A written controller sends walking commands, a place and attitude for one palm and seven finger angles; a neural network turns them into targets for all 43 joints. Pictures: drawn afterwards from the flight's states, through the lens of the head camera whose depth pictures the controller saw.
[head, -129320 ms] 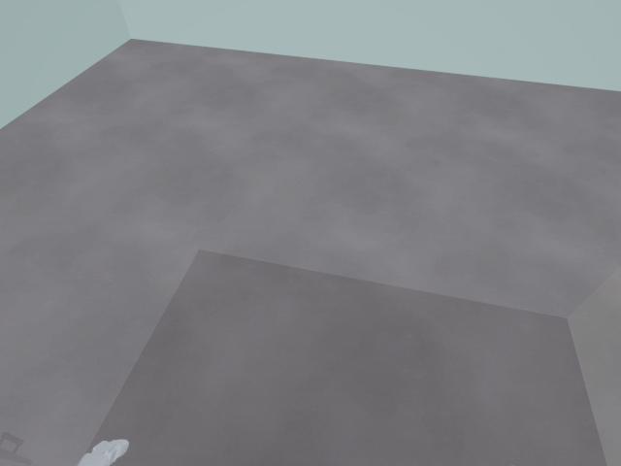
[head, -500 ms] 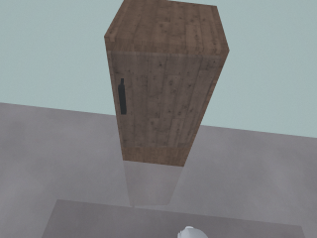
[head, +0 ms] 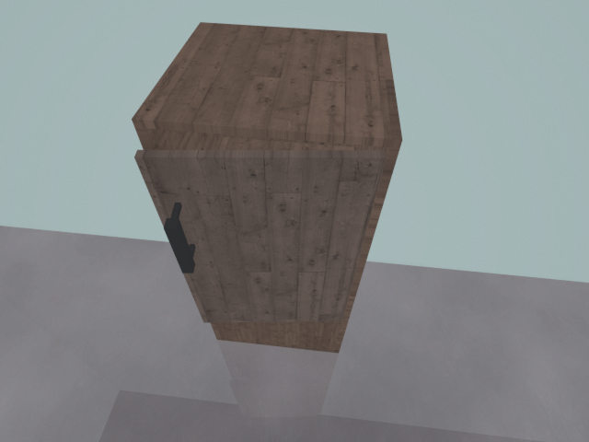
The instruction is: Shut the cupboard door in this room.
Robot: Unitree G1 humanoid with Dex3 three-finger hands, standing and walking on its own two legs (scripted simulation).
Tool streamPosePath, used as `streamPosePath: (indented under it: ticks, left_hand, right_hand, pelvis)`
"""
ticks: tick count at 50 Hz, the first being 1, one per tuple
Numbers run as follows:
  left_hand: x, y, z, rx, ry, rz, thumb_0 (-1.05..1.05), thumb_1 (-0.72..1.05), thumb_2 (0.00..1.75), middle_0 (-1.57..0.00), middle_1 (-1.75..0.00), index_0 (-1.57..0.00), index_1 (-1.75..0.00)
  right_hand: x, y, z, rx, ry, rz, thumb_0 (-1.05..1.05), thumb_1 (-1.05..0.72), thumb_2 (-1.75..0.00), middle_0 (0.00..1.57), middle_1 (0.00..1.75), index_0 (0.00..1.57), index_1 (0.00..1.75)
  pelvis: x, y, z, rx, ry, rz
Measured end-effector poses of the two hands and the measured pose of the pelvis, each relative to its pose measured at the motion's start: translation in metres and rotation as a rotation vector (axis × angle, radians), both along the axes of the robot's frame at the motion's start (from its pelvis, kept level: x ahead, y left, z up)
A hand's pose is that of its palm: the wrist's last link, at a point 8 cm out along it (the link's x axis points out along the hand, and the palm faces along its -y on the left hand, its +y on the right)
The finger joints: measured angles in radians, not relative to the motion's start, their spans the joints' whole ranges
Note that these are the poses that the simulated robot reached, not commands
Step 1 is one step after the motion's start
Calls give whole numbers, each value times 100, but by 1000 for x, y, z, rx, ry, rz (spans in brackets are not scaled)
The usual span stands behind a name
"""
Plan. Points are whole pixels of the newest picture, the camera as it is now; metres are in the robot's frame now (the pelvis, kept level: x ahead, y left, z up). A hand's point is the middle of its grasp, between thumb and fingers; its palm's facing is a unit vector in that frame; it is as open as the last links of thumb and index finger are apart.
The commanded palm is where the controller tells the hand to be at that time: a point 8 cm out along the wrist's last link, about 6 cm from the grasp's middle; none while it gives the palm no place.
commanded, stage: come to a stop and stand still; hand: left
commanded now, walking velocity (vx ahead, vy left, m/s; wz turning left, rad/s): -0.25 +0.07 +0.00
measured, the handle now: (182, 238) +0.45 +0.24 -0.05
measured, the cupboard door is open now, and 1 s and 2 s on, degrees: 7 7 7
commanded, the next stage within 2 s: look again from close up in 1.54 s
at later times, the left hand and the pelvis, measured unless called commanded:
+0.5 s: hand out of the picture +0.05 +0.20 -0.17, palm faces +0.00 -0.96 -0.28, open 7.4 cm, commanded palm none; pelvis +0.00 +0.01 -0.01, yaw -2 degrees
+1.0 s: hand out of the picture -0.01 +0.23 -0.18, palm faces -0.02 -0.98 -0.20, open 7.4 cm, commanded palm none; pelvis -0.02 +0.05 +0.00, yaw -2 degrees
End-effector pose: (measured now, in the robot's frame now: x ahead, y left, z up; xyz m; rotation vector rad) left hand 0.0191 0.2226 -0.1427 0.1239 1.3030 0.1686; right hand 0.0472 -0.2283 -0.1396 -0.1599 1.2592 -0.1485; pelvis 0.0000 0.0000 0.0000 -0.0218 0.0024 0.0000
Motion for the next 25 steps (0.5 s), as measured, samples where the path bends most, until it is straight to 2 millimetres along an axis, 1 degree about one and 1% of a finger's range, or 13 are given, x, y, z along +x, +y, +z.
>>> streamPosePath:
  ticks: [2,5,8,11,13,16,21,25]
  left_hand:
    - [0,-2,-7,-15,28,14,1,94,90,-20,-30,-20,-30]
    - [1,-5,-11,-20,62,34,1,93,90,-20,-30,-20,-30]
    - [2,-4,-12,-21,87,34,1,93,90,-20,-30,-20,-30]
    - [4,0,-9,-7,97,26,1,93,90,-20,-30,-20,-30]
    - [5,4,-7,10,96,18,1,92,90,-20,-30,-20,-30]
    - [8,12,-2,42,81,4,1,92,90,-20,-30,-20,-30]
    - [14,20,2,82,32,-22,1,91,90,-20,-30,-20,-30]
    - [21,23,4,93,-42,-71,1,91,90,-20,-30,-20,-30]
  right_hand:
    - [18,3,-1,-4,-23,13,1,-93,-90,19,30,20,30]
    - [38,10,2,-8,-31,34,1,-93,-90,19,30,20,30]
    - [49,14,2,-9,-29,46,1,-92,-90,20,30,20,30]
    - [53,14,0,-5,-25,43,0,-92,-90,20,30,20,30]
    - [50,12,-3,-2,-21,35,0,-91,-90,20,30,20,30]
    - [42,5,-7,-1,-11,18,1,-91,-90,20,30,20,30]
    - [17,-7,-10,-6,11,-16,1,-91,-90,20,30,20,30]
    - [-1,-10,-9,-10,-13,-56,1,-91,-90,20,30,20,30]
  pelvis:
    - [11,2,-4,-8,-7,-2]
    - [21,3,-3,10,-10,0]
    - [24,4,-3,20,-7,-5]
    - [22,5,-3,28,-4,-11]
    - [19,5,-4,30,-2,-15]
    - [13,3,-5,30,-5,-19]
    - [6,0,-7,24,-21,-18]
    - [0,6,-10,10,-25,-43]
